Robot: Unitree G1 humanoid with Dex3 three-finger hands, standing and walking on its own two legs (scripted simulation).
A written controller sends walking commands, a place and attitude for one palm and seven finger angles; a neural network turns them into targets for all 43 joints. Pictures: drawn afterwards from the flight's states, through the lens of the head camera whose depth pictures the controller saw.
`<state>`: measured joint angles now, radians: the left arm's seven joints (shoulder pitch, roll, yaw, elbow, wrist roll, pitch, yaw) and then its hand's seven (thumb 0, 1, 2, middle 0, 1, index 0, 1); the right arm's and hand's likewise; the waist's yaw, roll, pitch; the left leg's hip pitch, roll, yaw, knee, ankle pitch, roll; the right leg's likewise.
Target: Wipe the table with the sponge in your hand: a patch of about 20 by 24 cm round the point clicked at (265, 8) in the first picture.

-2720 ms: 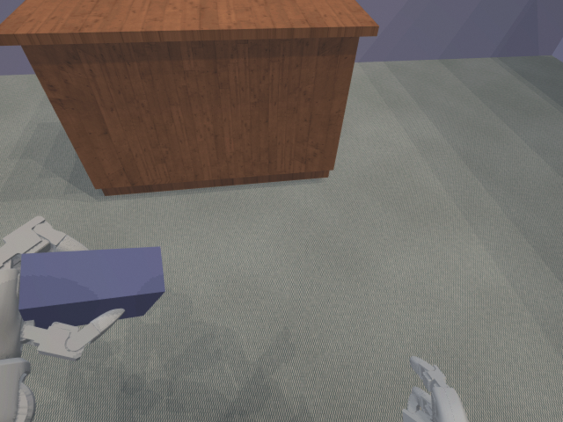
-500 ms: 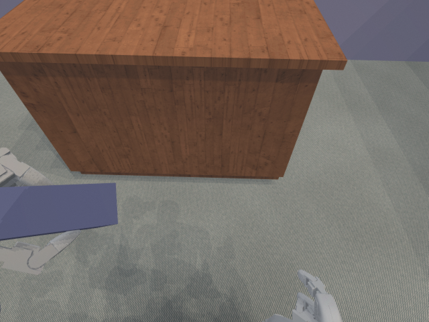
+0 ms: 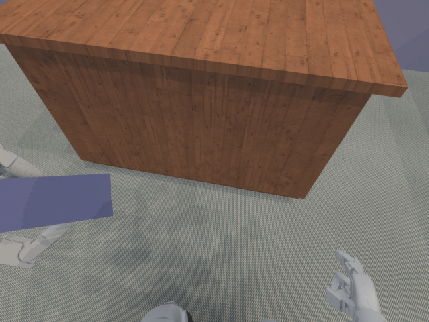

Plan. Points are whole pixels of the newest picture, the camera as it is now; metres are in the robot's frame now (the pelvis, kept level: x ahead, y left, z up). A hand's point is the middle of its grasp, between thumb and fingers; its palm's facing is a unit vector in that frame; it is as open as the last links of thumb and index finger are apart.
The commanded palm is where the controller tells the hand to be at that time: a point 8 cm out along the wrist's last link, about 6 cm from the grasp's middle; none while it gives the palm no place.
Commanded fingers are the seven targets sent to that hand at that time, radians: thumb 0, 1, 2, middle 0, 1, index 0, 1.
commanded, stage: walk to a spot facing it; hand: left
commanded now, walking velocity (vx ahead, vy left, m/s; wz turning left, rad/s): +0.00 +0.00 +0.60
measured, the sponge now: (62, 201) +0.24 +0.20 +0.18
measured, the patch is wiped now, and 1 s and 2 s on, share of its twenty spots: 0.00 0.00 0.00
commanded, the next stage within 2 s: none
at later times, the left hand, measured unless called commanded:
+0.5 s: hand (39, 255) +0.17 +0.20 +0.18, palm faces +0.66 -0.65 -0.39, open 9.2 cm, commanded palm +0.10 +0.23 +0.20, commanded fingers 0.00 0.10 1.30 -1.20 -1.60 -1.20 -1.60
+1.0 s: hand out of the picture +0.01 +0.19 +0.21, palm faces +0.78 -0.47 -0.41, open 9.2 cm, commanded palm -0.06 +0.20 +0.20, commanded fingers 0.00 0.10 1.30 -1.20 -1.60 -1.20 -1.60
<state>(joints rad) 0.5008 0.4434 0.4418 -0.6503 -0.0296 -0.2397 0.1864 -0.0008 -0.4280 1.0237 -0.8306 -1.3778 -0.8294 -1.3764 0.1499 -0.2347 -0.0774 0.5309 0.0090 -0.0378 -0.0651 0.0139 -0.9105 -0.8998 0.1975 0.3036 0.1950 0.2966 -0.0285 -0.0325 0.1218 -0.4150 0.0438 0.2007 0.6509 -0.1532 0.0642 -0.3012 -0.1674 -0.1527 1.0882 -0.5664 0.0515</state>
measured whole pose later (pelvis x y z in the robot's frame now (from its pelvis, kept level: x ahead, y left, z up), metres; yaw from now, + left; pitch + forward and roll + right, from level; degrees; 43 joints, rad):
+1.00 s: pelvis -0.02 -0.12 +0.03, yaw +35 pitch -1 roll -3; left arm 0.53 0.38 0.35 -0.61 -0.04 -0.17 0.13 0.00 -0.43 1.02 -0.84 -1.37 -0.83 -1.37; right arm 0.24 -0.13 0.04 0.61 0.00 -0.10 -0.02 0.01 -0.90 -0.90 0.21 0.30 0.20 0.30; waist 0.02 0.03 0.04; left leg -0.33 0.01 -0.09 0.50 -0.16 0.02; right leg -0.38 -0.03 -0.09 0.85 -0.44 0.07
